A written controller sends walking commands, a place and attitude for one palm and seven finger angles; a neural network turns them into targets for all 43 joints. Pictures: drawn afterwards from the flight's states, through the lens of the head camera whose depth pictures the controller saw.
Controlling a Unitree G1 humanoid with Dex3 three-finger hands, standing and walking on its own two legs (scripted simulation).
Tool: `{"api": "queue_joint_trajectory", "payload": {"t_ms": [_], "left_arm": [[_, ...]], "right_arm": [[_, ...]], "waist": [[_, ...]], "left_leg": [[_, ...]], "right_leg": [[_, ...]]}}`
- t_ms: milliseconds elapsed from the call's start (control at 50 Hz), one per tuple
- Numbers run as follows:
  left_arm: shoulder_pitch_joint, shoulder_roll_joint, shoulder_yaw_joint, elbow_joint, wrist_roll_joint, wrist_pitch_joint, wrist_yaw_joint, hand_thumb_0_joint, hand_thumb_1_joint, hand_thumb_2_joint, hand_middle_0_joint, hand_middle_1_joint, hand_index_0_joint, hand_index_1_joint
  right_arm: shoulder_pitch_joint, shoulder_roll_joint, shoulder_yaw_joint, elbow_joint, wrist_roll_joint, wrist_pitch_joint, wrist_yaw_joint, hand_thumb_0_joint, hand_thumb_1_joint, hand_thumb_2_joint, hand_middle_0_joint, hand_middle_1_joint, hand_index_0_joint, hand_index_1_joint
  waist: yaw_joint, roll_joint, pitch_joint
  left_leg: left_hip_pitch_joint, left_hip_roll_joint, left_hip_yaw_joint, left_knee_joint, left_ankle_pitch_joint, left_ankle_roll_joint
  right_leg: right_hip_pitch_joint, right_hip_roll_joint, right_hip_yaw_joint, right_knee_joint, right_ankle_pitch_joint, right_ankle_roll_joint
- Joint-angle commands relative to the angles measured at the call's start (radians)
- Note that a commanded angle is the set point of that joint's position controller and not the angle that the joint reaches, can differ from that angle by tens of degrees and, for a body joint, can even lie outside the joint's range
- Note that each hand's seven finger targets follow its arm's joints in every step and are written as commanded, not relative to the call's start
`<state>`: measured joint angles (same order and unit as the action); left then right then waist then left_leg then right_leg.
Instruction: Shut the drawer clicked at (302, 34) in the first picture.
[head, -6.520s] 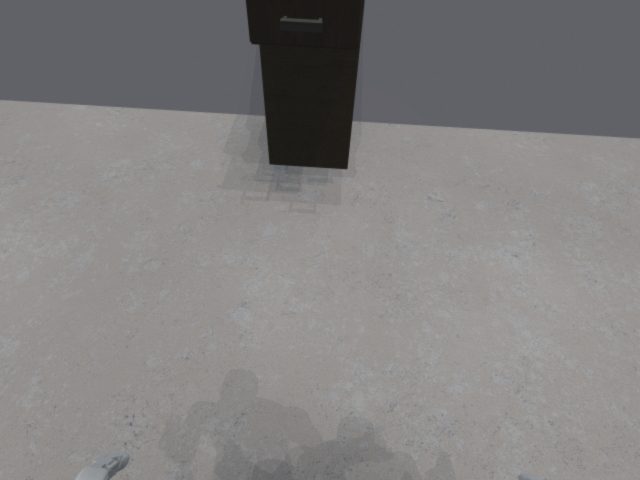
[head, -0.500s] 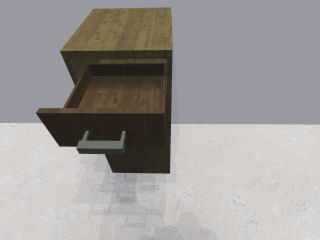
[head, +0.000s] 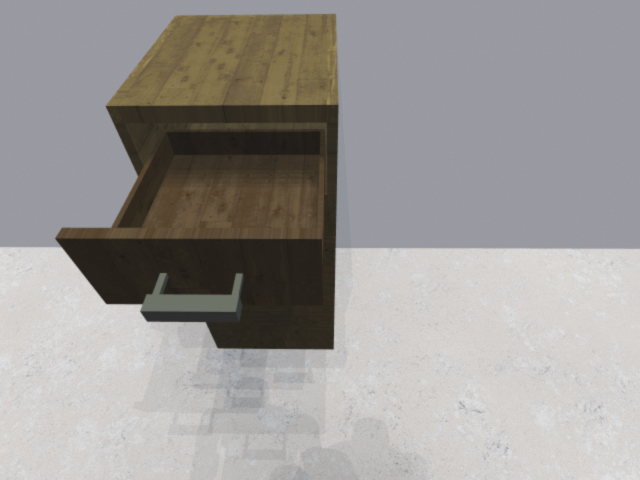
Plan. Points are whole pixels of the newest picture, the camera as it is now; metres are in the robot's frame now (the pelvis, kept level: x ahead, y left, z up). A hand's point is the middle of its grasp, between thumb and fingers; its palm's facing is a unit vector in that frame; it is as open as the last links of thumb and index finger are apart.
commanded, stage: look again from close up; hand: left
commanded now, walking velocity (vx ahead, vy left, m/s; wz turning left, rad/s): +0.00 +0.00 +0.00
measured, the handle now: (196, 294) +0.35 +0.20 +0.02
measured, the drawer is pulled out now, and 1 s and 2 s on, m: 0.28 0.28 0.28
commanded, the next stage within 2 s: raise the hand and make a fist in 0.12 s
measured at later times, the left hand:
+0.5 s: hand (204, 398) +0.21 +0.15 +0.03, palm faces +0.13 -0.99 +0.02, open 6.7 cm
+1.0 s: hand (213, 423) +0.18 +0.14 +0.02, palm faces -0.12 -0.99 -0.03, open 4.1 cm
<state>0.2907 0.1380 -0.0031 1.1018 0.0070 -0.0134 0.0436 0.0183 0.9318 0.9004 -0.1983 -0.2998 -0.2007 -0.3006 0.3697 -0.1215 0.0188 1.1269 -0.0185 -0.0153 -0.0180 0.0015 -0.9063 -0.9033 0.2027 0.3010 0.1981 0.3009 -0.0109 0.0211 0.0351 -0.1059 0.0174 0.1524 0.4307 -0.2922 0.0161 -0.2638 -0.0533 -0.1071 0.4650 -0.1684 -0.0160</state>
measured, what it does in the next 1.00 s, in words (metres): lowers itself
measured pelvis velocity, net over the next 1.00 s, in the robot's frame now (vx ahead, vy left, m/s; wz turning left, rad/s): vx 0.01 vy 0.00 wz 0.11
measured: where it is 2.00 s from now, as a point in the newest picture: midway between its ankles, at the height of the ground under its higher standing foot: outside the picture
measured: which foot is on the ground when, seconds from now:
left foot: down 0.00-1.00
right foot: down 0.00-1.00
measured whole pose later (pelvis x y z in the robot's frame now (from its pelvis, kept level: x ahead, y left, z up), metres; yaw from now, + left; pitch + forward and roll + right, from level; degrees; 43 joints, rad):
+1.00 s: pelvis +0.01 +0.00 -0.06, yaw +6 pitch +10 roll -1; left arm 0.52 0.18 -0.04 -0.29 -0.16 -0.24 -0.28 0.02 0.90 0.90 -0.80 -0.96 -0.81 -0.96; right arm 0.21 -0.16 0.06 0.51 0.04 -0.21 0.00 0.01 -0.90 -0.90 0.21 0.30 0.21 0.30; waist 0.01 0.06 -0.09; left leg -0.63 0.02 0.04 0.99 -0.55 0.02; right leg -0.71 -0.05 -0.12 0.94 -0.41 -0.02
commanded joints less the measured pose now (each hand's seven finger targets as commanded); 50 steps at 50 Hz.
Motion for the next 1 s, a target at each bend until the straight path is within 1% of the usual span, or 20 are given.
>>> {"api": "queue_joint_trajectory", "payload": {"t_ms": [0, 180, 200, 220, 240, 260, 280, 300, 380, 420, 460, 500, 560, 620, 680, 760, 800, 840, 920, 980], "left_arm": [[0.065, 0.070, 0.010, -0.017, -0.001, -0.019, 0.000, 0.000, 0.900, 0.900, -0.200, -0.300, -0.200, -0.300], [0.078, 0.063, 0.007, -0.002, 0.002, -0.017, 0.000, 0.000, 0.900, 0.900, -0.200, -0.300, -0.200, -0.300], [0.138, 0.115, 0.007, 0.036, 0.014, -0.020, 0.034, 0.000, 0.900, 0.900, -0.200, -0.300, -0.200, -0.300], [-0.637, 0.289, 0.064, -1.476, -0.199, -0.244, 0.008, 0.000, 0.900, 0.900, -0.220, -0.322, -0.220, -0.322], [-0.267, 0.235, 0.064, -1.256, -0.122, -0.172, 0.064, 0.000, 0.900, 0.900, -0.240, -0.343, -0.240, -0.343], [-0.201, 0.167, 0.023, -1.157, -0.136, -0.114, 0.115, 0.000, 0.900, 0.900, -0.260, -0.365, -0.260, -0.365], [0.069, -0.009, -0.072, -0.979, -0.125, -0.010, 0.118, 0.000, 0.900, 0.900, -0.280, -0.387, -0.280, -0.387], [-0.008, -0.060, -0.136, -1.143, -0.164, -0.007, 0.095, 0.000, 0.900, 0.900, -0.300, -0.408, -0.300, -0.408], [0.029, -0.021, -0.104, -1.210, -0.143, -0.162, 0.039, 0.000, 0.900, 0.900, -0.380, -0.495, -0.380, -0.495], [0.274, -0.045, -0.053, -1.085, -0.183, -0.267, -0.041, 0.000, 0.900, 0.900, -0.420, -0.538, -0.420, -0.538], [0.457, 0.032, 0.086, -1.027, -0.213, -0.391, -0.145, 0.000, 0.900, 0.900, -0.460, -0.582, -0.460, -0.582], [0.440, 0.102, 0.152, -1.080, -0.216, -0.504, -0.241, 0.000, 0.900, 0.900, -0.500, -0.625, -0.500, -0.625], [0.438, 0.117, 0.137, -1.186, -0.153, -0.454, -0.233, 0.000, 0.900, 0.900, -0.560, -0.690, -0.560, -0.690], [0.335, 0.111, 0.110, -1.447, -0.166, -0.457, -0.196, 0.000, 0.900, 0.900, -0.620, -0.755, -0.620, -0.755], [0.215, 0.124, 0.109, -1.674, -0.193, -0.567, -0.172, 0.000, 0.900, 0.900, -0.680, -0.820, -0.680, -0.820], [0.110, 0.044, -0.037, -1.688, -0.217, -0.653, -0.251, 0.000, 0.900, 0.900, -0.760, -0.907, -0.760, -0.907], [0.150, 0.040, -0.074, -1.609, -0.213, -0.612, -0.309, 0.000, 0.900, 0.900, -0.800, -0.950, -0.800, -0.950], [0.216, 0.081, -0.055, -1.524, -0.192, -0.496, -0.346, 0.000, 0.900, 0.900, -0.840, -0.993, -0.840, -0.993], [0.412, 0.175, 0.108, -1.535, -0.186, -0.244, -0.328, 0.000, 0.900, 0.900, -0.920, -1.080, -0.920, -1.080], [0.470, 0.131, 0.168, -1.669, -0.240, -0.190, -0.235, 0.000, 0.900, 0.900, -0.980, -1.145, -0.980, -1.145]], "right_arm": [[0.076, -0.074, -0.016, -0.010, 0.005, -0.013, -0.009, 0.000, -0.900, -0.900, 0.200, 0.300, 0.200, 0.300], [0.060, -0.071, -0.015, 0.002, 0.006, -0.010, -0.010, 0.000, -0.900, -0.900, 0.200, 0.300, 0.200, 0.300], [-0.062, -0.130, -0.031, -0.070, 0.012, -0.022, -0.003, 0.000, -0.900, -0.900, 0.200, 0.300, 0.200, 0.300], [-0.094, -0.310, -0.032, -0.452, 0.060, -0.177, -0.052, 0.000, -0.900, -0.900, 0.200, 0.300, 0.200, 0.300], [-0.202, -0.232, -0.007, -0.410, 0.063, -0.265, -0.078, 0.000, -0.900, -0.900, 0.200, 0.300, 0.200, 0.300], [-0.187, -0.245, -0.028, -0.357, 0.067, -0.301, -0.076, 0.000, -0.900, -0.900, 0.200, 0.300, 0.200, 0.300], [-0.136, -0.191, -0.025, -0.343, 0.081, -0.308, -0.061, 0.000, -0.900, -0.900, 0.200, 0.300, 0.200, 0.300], [-0.141, -0.216, -0.015, -0.414, 0.090, -0.330, -0.056, 0.000, -0.900, -0.900, 0.200, 0.300, 0.200, 0.300], [-0.153, -0.252, -0.051, -0.528, 0.057, -0.401, -0.058, 0.000, -0.900, -0.900, 0.200, 0.300, 0.200, 0.300], [-0.179, -0.246, -0.074, -0.584, 0.045, -0.405, -0.026, 0.000, -0.900, -0.900, 0.200, 0.300, 0.200, 0.300], [-0.207, -0.252, -0.095, -0.628, 0.039, -0.368, 0.020, 0.000, -0.900, -0.900, 0.200, 0.300, 0.200, 0.300], [-0.276, -0.271, -0.108, -0.709, 0.021, -0.328, 0.054, 0.000, -0.900, -0.900, 0.200, 0.300, 0.200, 0.300], [-0.310, -0.251, -0.111, -0.799, 0.042, -0.240, 0.057, 0.000, -0.900, -0.900, 0.200, 0.300, 0.200, 0.300], [-0.272, -0.216, -0.094, -0.853, 0.041, -0.215, 0.039, 0.000, -0.900, -0.900, 0.200, 0.300, 0.200, 0.300], [-0.183, -0.201, -0.092, -0.832, 0.022, -0.240, 0.023, 0.000, -0.900, -0.900, 0.200, 0.300, 0.200, 0.300], [-0.170, -0.226, -0.060, -0.771, 0.030, -0.307, 0.019, 0.000, -0.900, -0.900, 0.200, 0.300, 0.200, 0.300], [-0.164, -0.236, -0.060, -0.762, 0.038, -0.331, 0.015, 0.000, -0.900, -0.900, 0.200, 0.300, 0.200, 0.300], [-0.175, -0.247, -0.062, -0.773, 0.053, -0.327, 0.006, 0.000, -0.900, -0.900, 0.200, 0.300, 0.200, 0.300], [-0.254, -0.216, -0.071, -0.824, 0.081, -0.268, -0.008, 0.000, -0.900, -0.900, 0.200, 0.300, 0.200, 0.300], [-0.290, -0.165, -0.053, -0.838, 0.080, -0.227, -0.017, 0.000, -0.900, -0.900, 0.200, 0.300, 0.200, 0.300]], "waist": [[0.004, -0.046, 0.051], [0.005, -0.017, 0.079], [0.045, -0.077, 0.087], [-0.071, 0.134, -0.421], [0.008, 0.216, -0.369], [-0.015, 0.219, -0.251], [-0.014, 0.102, -0.121], [-0.028, 0.040, -0.010], [-0.042, -0.292, 0.028], [0.024, -0.334, 0.018], [0.082, -0.233, -0.032], [0.074, -0.142, -0.078], [0.096, 0.004, -0.081], [0.078, 0.085, -0.232], [0.026, 0.098, -0.374], [-0.074, 0.046, -0.305], [-0.080, 0.007, -0.274], [-0.064, -0.050, -0.249], [0.051, -0.097, -0.375], [0.092, -0.089, -0.393]], "left_leg": [[-0.136, 0.093, -0.107, -0.126, 0.078, 0.003], [-0.121, 0.097, -0.110, -0.150, 0.044, 0.004], [-0.174, 0.136, -0.070, 0.036, 0.170, -0.013], [0.015, 0.007, -0.137, -0.068, 0.174, -0.008], [-0.019, 0.004, -0.106, -0.099, 0.185, 0.002], [-0.096, 0.017, -0.105, -0.096, 0.086, -0.025], [-0.169, 0.024, -0.125, -0.108, -0.008, -0.019], [-0.212, 0.023, -0.150, -0.101, -0.070, -0.009], [-0.290, -0.020, -0.156, 0.063, -0.108, 0.007], [-0.403, -0.022, -0.143, 0.137, -0.130, -0.011], [-0.451, -0.031, -0.111, 0.186, -0.093, -0.039], [-0.498, -0.053, -0.089, 0.266, -0.065, -0.041], [-0.531, -0.069, -0.070, 0.283, -0.076, -0.020], [-0.519, -0.049, -0.085, 0.322, 0.017, -0.004], [-0.460, -0.025, -0.131, 0.411, 0.135, 0.005], [-0.468, -0.005, -0.181, 0.486, 0.119, 0.017], [-0.505, -0.001, -0.196, 0.484, 0.063, 0.017], [-0.551, -0.003, -0.200, 0.449, -0.014, 0.015], [-0.531, -0.021, -0.175, 0.367, 0.060, 0.008], [-0.498, -0.019, -0.164, 0.332, 0.149, -0.004]], "right_leg": [[0.097, -0.081, 0.117, -0.074, 0.112, -0.030], [0.074, -0.074, 0.117, -0.109, 0.048, -0.024], [0.059, -0.117, 0.134, -0.005, 0.407, -0.013], [0.200, -0.010, 0.112, 0.002, 0.159, -0.001], [0.177, 0.023, 0.097, 0.031, 0.014, -0.041], [0.104, 0.014, 0.059, 0.029, -0.056, -0.025], [0.040, 0.018, 0.031, 0.001, -0.085, -0.015], [0.005, 0.014, 0.031, -0.015, -0.135, -0.003], [-0.165, 0.016, 0.048, -0.016, -0.357, 0.010], [-0.202, 0.016, 0.050, 0.051, -0.417, 0.005], [-0.163, 0.021, 0.062, 0.115, -0.372, -0.020], [-0.147, 0.019, 0.074, 0.197, -0.246, -0.033], [-0.161, 0.024, 0.071, 0.253, -0.186, -0.041], [-0.160, 0.035, 0.070, 0.327, -0.046, -0.036], [-0.210, 0.049, 0.085, 0.386, 0.060, -0.021], [-0.353, 0.051, 0.079, 0.396, 0.009, -0.009], [-0.359, 0.047, 0.072, 0.381, -0.044, -0.006], [-0.328, 0.039, 0.074, 0.341, -0.124, -0.001], [-0.119, 0.010, 0.074, 0.319, -0.066, -0.001], [-0.026, 0.014, 0.035, 0.344, 0.072, -0.004]]}}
